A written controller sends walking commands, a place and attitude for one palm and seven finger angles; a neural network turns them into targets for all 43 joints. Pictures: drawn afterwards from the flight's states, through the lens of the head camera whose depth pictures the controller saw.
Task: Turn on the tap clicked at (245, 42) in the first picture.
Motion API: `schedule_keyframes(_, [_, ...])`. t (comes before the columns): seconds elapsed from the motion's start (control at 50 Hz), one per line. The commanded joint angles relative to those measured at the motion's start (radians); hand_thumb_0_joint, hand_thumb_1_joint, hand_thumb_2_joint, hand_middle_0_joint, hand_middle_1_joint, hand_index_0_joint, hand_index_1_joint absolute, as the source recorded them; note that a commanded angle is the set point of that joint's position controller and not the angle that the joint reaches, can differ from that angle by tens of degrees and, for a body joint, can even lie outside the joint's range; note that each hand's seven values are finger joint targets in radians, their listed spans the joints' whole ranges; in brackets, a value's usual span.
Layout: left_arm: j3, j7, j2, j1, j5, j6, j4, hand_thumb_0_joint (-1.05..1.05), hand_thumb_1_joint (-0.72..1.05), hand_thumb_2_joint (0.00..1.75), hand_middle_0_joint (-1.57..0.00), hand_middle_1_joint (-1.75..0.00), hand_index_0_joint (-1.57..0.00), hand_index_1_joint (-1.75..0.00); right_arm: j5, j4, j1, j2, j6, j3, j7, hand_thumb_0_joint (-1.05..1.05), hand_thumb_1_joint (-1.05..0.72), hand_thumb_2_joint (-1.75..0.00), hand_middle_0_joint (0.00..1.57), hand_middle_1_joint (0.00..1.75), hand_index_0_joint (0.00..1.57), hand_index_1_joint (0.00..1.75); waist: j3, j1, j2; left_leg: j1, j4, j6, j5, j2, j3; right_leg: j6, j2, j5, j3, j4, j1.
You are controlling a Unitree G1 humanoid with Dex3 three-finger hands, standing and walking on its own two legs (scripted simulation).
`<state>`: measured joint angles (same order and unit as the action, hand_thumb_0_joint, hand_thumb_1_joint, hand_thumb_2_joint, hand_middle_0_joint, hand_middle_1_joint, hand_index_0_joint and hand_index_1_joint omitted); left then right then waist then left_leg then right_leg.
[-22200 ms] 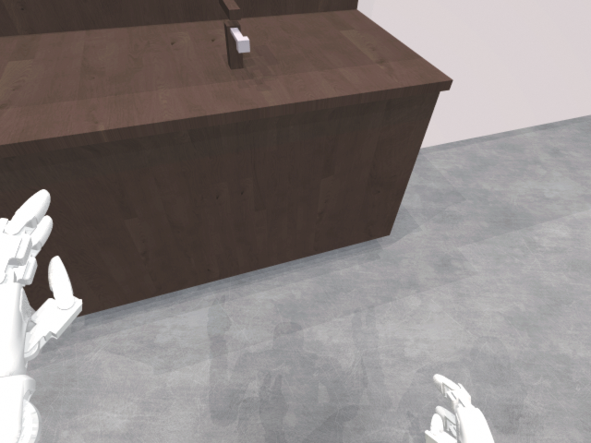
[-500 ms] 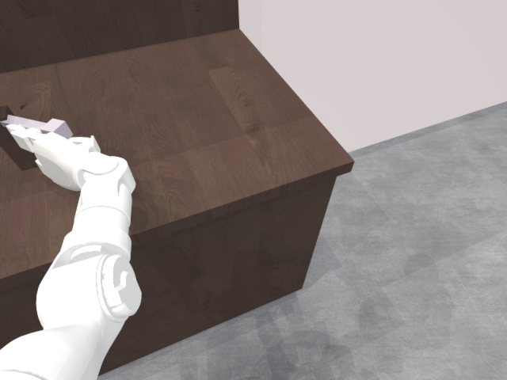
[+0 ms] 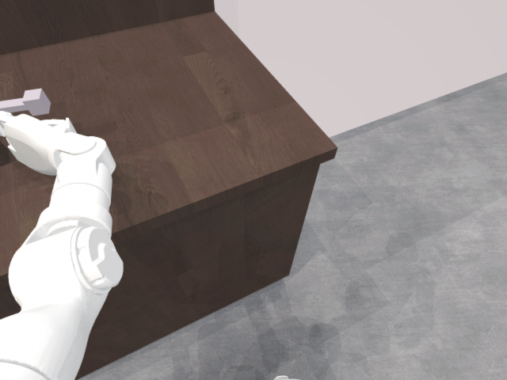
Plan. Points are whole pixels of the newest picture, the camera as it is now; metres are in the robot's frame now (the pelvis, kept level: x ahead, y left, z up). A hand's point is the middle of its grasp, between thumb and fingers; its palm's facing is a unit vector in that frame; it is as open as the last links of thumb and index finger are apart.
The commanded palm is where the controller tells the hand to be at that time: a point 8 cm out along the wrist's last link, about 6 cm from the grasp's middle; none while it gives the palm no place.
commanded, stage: lift the hand up off the lever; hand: left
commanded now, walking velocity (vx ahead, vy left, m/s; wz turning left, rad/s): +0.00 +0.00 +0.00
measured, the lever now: (37, 102) +0.54 +0.30 +0.16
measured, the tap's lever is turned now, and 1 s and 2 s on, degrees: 79 86 86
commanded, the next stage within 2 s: none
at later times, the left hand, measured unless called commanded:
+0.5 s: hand (50, 107) +0.50 +0.26 +0.17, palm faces +0.82 -0.56 -0.10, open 7.9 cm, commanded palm +0.44 +0.28 +0.18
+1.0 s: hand (42, 105) +0.49 +0.27 +0.19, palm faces +0.83 -0.56 -0.07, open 7.8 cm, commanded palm +0.43 +0.28 +0.20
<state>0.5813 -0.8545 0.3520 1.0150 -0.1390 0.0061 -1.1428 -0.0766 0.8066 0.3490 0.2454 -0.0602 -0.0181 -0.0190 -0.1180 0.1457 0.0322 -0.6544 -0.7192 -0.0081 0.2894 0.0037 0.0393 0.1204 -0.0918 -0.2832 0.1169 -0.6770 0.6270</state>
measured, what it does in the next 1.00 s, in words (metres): shifts its weight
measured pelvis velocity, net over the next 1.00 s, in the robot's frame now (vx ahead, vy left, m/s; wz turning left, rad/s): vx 0.05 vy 0.03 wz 0.00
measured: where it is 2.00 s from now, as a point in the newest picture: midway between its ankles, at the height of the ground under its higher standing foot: outside the picture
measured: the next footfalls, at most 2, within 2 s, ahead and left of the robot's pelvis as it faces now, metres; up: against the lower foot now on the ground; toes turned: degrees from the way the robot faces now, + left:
none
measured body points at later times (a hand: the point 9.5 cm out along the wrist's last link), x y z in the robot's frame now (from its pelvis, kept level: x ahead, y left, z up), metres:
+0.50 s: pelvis +0.03 +0.01 +0.01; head +0.06 -0.01 +0.46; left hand +0.45 +0.29 +0.18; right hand +0.08 -0.25 -0.12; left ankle +0.03 +0.14 -0.71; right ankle +0.03 -0.03 -0.71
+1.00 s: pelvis +0.05 +0.03 +0.02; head +0.06 +0.01 +0.47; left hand +0.44 +0.29 +0.19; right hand +0.15 -0.22 -0.11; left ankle +0.03 +0.14 -0.71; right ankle +0.03 -0.03 -0.71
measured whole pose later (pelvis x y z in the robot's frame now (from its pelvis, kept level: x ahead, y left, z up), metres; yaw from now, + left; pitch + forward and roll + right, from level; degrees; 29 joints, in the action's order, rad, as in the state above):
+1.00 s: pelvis +0.05 +0.03 +0.02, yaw +0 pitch +6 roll +0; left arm 0.45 -0.80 0.14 0.79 -0.05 0.27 -0.67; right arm -0.05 0.79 0.25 0.22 -0.04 -0.03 -0.01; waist -0.11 0.02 0.04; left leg -0.36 -0.55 0.02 0.29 -0.03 0.01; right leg 0.08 -0.06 -0.30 0.07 -0.53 0.35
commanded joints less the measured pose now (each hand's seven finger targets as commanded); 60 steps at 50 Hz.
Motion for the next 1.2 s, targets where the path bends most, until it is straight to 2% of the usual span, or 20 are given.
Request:
schedule_keyframes(0.0, [-0.07, 0.029, 0.33, 0.585, -0.071, -0.092, 0.306, 0.0, 0.9, 0.9, -0.15, -0.15, -0.15, -0.15, 0.008, -0.083, 0.058, 0.136, -0.025, -0.046, 0.003, 0.0, -0.9, -0.9, 0.2, 0.3, 0.2, 0.3, -0.402, -0.003, 0.06, 0.076, 0.067, 0.062, -0.039, -0.017, -0.014, -0.136, 0.111, 0.16, -0.185, 0.145, -0.333])
schedule_keyframes(0.06, [-0.09, 0.03, 0.293, 0.573, -0.069, -0.083, 0.295, 0.0, 0.9, 0.9, -0.15, -0.15, -0.15, -0.15, 0.005, -0.078, 0.055, 0.138, -0.032, -0.044, -0.004, 0.0, -0.9, -0.9, 0.2, 0.3, 0.2, 0.3, -0.359, 0.004, 0.047, 0.086, 0.073, 0.063, -0.036, -0.016, -0.017, -0.136, 0.105, 0.145, -0.176, 0.154, -0.311])
schedule_keyframes(0.12, [-0.059, 0.029, 0.327, 0.576, -0.064, -0.092, 0.372, 0.0, 0.9, 0.9, -0.15, -0.15, -0.15, -0.15, 0.006, -0.086, 0.054, 0.135, -0.034, -0.048, -0.004, 0.0, -0.9, -0.9, 0.2, 0.3, 0.2, 0.3, -0.416, -0.016, 0.061, 0.109, 0.077, 0.063, -0.064, -0.017, -0.019, -0.138, 0.111, 0.202, -0.181, 0.15, -0.365])
schedule_keyframes(0.22, [-0.062, 0.046, 0.294, 0.497, -0.049, -0.082, 0.42, 0.0, 0.9, 0.9, -0.15, -0.15, -0.15, -0.15, 0.01, -0.09, 0.038, 0.13, -0.034, -0.05, -0.003, 0.0, -0.9, -0.9, 0.2, 0.3, 0.2, 0.3, -0.411, -0.032, 0.055, 0.147, 0.088, 0.061, -0.114, -0.018, -0.026, -0.136, 0.11, 0.288, -0.169, 0.144, -0.401])
schedule_keyframes(0.28, [-0.083, 0.054, 0.267, 0.488, -0.045, -0.062, 0.433, 0.0, 0.9, 0.9, -0.15, -0.15, -0.15, -0.15, 0.012, -0.095, 0.021, 0.13, -0.034, -0.049, 0.0, 0.0, -0.9, -0.9, 0.2, 0.3, 0.2, 0.3, -0.362, -0.033, 0.054, 0.16, 0.102, 0.061, -0.113, -0.02, -0.029, -0.133, 0.109, 0.272, -0.157, 0.156, -0.392])
schedule_keyframes(0.34, [-0.062, 0.063, 0.261, 0.429, -0.014, -0.038, 0.419, 0.0, 0.9, 0.9, -0.15, -0.15, -0.15, -0.15, 0.018, -0.099, 0.016, 0.129, -0.031, -0.05, 0.005, 0.0, -0.9, -0.9, 0.2, 0.3, 0.2, 0.3, -0.35, -0.043, -0.005, 0.153, 0.116, 0.058, -0.107, -0.023, -0.03, -0.145, 0.119, 0.302, -0.17, 0.174, -0.427])
schedule_keyframes(0.4, [-0.131, 0.089, 0.151, 0.353, 0.019, 0.004, 0.376, 0.0, 0.9, 0.9, -0.15, -0.15, -0.15, -0.15, 0.028, -0.105, 0.008, 0.125, -0.026, -0.047, 0.004, 0.0, -0.9, -0.9, 0.2, 0.3, 0.2, 0.3, -0.309, -0.049, 0.012, 0.2, 0.143, 0.054, -0.137, -0.025, -0.035, -0.134, 0.109, 0.306, -0.137, 0.177, -0.407])
schedule_keyframes(0.44, [-0.148, 0.097, 0.11, 0.314, 0.038, 0.034, 0.339, 0.0, 0.9, 0.9, -0.15, -0.15, -0.15, -0.15, 0.031, -0.105, 0.009, 0.132, -0.023, -0.046, 0.003, 0.0, -0.9, -0.9, 0.2, 0.3, 0.2, 0.3, -0.264, -0.048, -0.047, 0.205, 0.155, 0.055, -0.134, -0.026, -0.031, -0.139, 0.109, 0.297, -0.128, 0.194, -0.394])
schedule_keyframes(0.46, [-0.129, 0.096, 0.125, 0.3, 0.045, 0.047, 0.336, 0.0, 0.9, 0.9, -0.15, -0.15, -0.15, -0.15, 0.033, -0.109, 0.005, 0.136, -0.022, -0.045, 0.004, 0.0, -0.9, -0.9, 0.2, 0.3, 0.2, 0.3, -0.258, -0.054, -0.067, 0.198, 0.16, 0.054, -0.132, -0.027, -0.031, -0.145, 0.115, 0.307, -0.133, 0.201, -0.406])
schedule_keyframes(0.5, [-0.115, 0.086, 0.147, 0.345, 0.044, 0.042, 0.422, 0.0, 0.9, 0.9, -0.15, -0.15, -0.15, -0.15, 0.036, -0.116, -0.008, 0.131, -0.018, -0.046, 0.006, 0.0, -0.9, -0.9, 0.2, 0.3, 0.2, 0.3, -0.292, -0.068, -0.031, 0.237, 0.169, 0.055, -0.165, -0.027, -0.026, -0.134, 0.112, 0.318, -0.128, 0.196, -0.42])
schedule_keyframes(0.6, [-0.128, 0.051, 0.106, 0.382, 0.029, 0.027, 0.563, 0.0, 0.9, 0.9, -0.15, -0.15, -0.15, -0.15, 0.027, -0.105, -0.034, 0.118, -0.024, -0.053, -0.002, 0.0, -0.9, -0.9, 0.2, 0.3, 0.2, 0.3, -0.334, -0.075, 0.006, 0.323, 0.159, 0.049, -0.271, -0.019, -0.021, -0.115, 0.096, 0.365, -0.107, 0.172, -0.413])
schedule_keyframes(0.64, [-0.167, 0.051, 0.054, 0.367, 0.024, 0.044, 0.594, 0.0, 0.9, 0.9, -0.15, -0.15, -0.15, -0.15, 0.025, -0.111, -0.047, 0.113, -0.024, -0.055, -0.005, 0.0, -0.9, -0.9, 0.2, 0.3, 0.2, 0.3, -0.338, -0.076, 0.004, 0.34, 0.158, 0.043, -0.305, -0.019, -0.023, -0.11, 0.092, 0.377, -0.1, 0.165, -0.415])
schedule_keyframes(0.7, [-0.142, 0.057, 0.068, 0.302, 0.037, 0.088, 0.63, 0.0, 0.9, 0.9, -0.15, -0.15, -0.15, -0.15, 0.029, -0.117, -0.06, 0.115, -0.014, -0.06, 0.002, 0.0, -0.9, -0.9, 0.2, 0.3, 0.2, 0.3, -0.374, -0.099, 0.015, 0.374, 0.163, 0.034, -0.375, -0.016, -0.027, -0.105, 0.094, 0.429, -0.097, 0.158, -0.457])
schedule_keyframes(0.76, [-0.184, 0.066, 0.002, 0.283, 0.059, 0.141, 0.649, 0.0, 0.9, 0.9, -0.15, -0.15, -0.15, -0.15, 0.034, -0.122, -0.084, 0.111, -0.012, -0.056, 0.006, 0.0, -0.9, -0.9, 0.2, 0.3, 0.2, 0.3, -0.328, -0.097, -0.011, 0.38, 0.176, 0.028, -0.387, -0.012, -0.029, -0.106, 0.093, 0.434, -0.09, 0.171, -0.455])
schedule_keyframes(0.8, [-0.165, 0.065, 0.016, 0.252, 0.065, 0.17, 0.627, 0.0, 0.9, 0.9, -0.15, -0.15, -0.15, -0.15, 0.038, -0.122, -0.093, 0.114, -0.01, -0.052, 0.01, 0.0, -0.9, -0.9, 0.2, 0.3, 0.2, 0.3, -0.29, -0.108, -0.035, 0.37, 0.191, 0.026, -0.379, -0.009, -0.023, -0.103, 0.092, 0.408, -0.084, 0.177, -0.451])
schedule_keyframes(0.9, [-0.148, 0.05, 0.031, 0.251, 0.055, 0.192, 0.696, 0.0, 0.9, 0.9, -0.15, -0.15, -0.15, -0.15, 0.037, -0.123, -0.114, 0.105, -0.013, -0.052, 0.014, 0.0, -0.9, -0.9, 0.2, 0.3, 0.2, 0.3, -0.318, -0.126, -0.044, 0.393, 0.198, 0.019, -0.42, -0.005, -0.025, -0.102, 0.093, 0.437, -0.083, 0.177, -0.479])
schedule_keyframes(0.98, [-0.207, 0.049, -0.03, 0.283, 0.042, 0.217, 0.725, 0.0, 0.9, 0.9, -0.15, -0.15, -0.15, -0.15, 0.036, -0.117, -0.136, 0.102, -0.017, -0.052, 0.012, 0.0, -0.9, -0.9, 0.2, 0.3, 0.2, 0.3, -0.297, -0.117, -0.009, 0.422, 0.199, 0.005, -0.438, -0.002, -0.019, -0.092, 0.087, 0.393, -0.074, 0.179, -0.441])
schedule_keyframes(1.12, [-0.231, 0.052, -0.036, 0.375, 0.05, 0.244, 0.677, 0.0, 0.9, 0.9, -0.15, -0.15, -0.15, -0.15, 0.04, -0.103, -0.153, 0.098, -0.028, -0.042, 0.024, 0.0, -0.9, -0.9, 0.2, 0.3, 0.2, 0.3, -0.267, -0.102, -0.017, 0.394, 0.221, 0.011, -0.317, -0.011, -0.018, -0.095, 0.09, 0.295, -0.086, 0.212, -0.419])
schedule_keyframes(1.14, [-0.203, 0.044, -0.011, 0.363, 0.052, 0.242, 0.666, 0.0, 0.9, 0.9, -0.15, -0.15, -0.15, -0.15, 0.039, -0.103, -0.148, 0.099, -0.031, -0.043, 0.024, 0.0, -0.9, -0.9, 0.2, 0.3, 0.2, 0.3, -0.28, -0.107, -0.044, 0.387, 0.219, 0.017, -0.309, -0.012, -0.019, -0.1, 0.092, 0.303, -0.088, 0.214, -0.433])
schedule_keyframes(1.18, [-0.161, 0.04, 0.041, 0.344, 0.047, 0.235, 0.678, 0.0, 0.9, 0.9, -0.15, -0.15, -0.15, -0.15, 0.038, -0.104, -0.151, 0.101, -0.026, -0.044, 0.028, 0.0, -0.9, -0.9, 0.2, 0.3, 0.2, 0.3, -0.323, -0.128, -0.009, 0.393, 0.219, 0.011, -0.339, -0.014, -0.018, -0.097, 0.094, 0.336, -0.09, 0.203, -0.463])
